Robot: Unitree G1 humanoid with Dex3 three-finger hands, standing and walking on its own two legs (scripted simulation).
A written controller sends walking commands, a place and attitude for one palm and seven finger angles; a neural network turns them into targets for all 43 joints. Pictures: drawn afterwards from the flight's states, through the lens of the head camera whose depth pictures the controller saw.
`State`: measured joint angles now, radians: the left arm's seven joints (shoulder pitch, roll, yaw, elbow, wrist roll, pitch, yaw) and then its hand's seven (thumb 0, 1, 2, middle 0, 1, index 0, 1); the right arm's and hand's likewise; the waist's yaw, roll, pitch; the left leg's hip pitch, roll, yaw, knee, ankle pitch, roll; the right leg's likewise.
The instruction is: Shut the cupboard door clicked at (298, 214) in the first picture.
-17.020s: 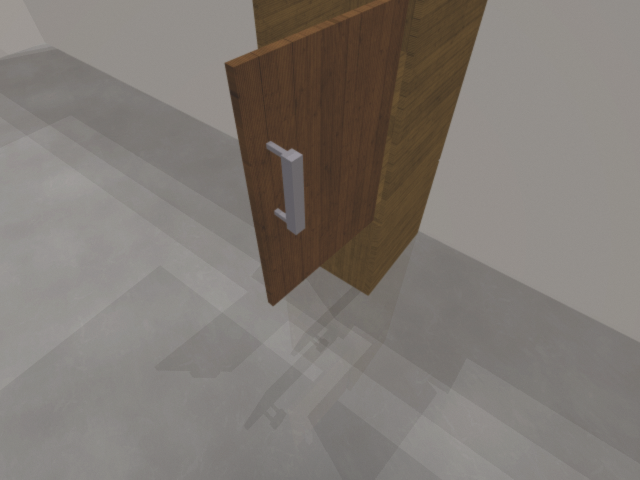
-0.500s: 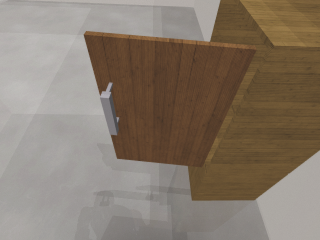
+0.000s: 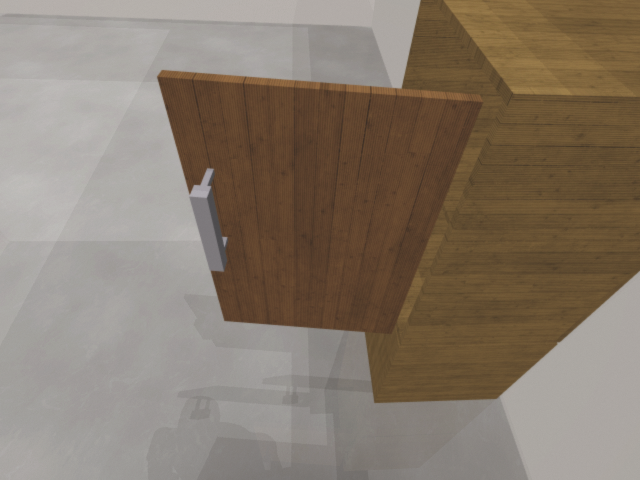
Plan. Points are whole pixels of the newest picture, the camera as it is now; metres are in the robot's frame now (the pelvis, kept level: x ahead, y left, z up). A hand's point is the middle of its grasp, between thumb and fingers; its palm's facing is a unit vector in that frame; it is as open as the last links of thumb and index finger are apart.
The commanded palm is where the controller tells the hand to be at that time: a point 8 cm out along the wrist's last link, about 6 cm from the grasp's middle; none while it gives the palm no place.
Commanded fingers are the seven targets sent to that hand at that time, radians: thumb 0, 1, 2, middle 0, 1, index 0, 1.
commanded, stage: look again from close up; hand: left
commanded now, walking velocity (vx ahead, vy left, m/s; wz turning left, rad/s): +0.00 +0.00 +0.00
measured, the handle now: (213, 222) +0.47 +0.19 +0.02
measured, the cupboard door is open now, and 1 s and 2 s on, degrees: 84 84 84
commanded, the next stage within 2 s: raise the hand and make a fist in 0.52 s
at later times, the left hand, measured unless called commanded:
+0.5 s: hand out of the picture +0.02 +0.23 -0.18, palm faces -0.01 -0.98 -0.22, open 7.4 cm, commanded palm none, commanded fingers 0.00 0.90 0.90 -0.20 -0.30 -0.20 -0.30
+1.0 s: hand (173, 444) +0.17 +0.19 -0.05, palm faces -0.02 -1.00 -0.01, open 6.4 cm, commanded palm +0.13 +0.25 -0.05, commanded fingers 0.00 0.90 0.90 -0.55 -0.68 -0.55 -0.68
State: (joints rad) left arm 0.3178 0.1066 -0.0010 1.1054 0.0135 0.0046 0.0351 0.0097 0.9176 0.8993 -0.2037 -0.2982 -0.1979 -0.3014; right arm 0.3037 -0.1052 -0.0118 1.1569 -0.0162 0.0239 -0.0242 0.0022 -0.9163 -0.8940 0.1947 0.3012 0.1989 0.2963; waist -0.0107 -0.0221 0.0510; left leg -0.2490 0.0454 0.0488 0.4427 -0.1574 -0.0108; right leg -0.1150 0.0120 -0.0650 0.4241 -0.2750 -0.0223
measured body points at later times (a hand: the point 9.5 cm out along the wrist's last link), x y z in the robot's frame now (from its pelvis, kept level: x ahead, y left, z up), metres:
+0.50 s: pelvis +0.02 +0.05 +0.00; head +0.03 +0.05 +0.45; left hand +0.02 +0.28 -0.16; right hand +0.02 -0.18 -0.16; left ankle +0.05 +0.12 -0.74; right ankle -0.03 -0.10 -0.74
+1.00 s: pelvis +0.00 +0.00 -0.07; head +0.03 +0.02 +0.38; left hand +0.17 +0.24 -0.05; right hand +0.22 -0.25 -0.11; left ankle +0.05 +0.12 -0.74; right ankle -0.01 -0.10 -0.74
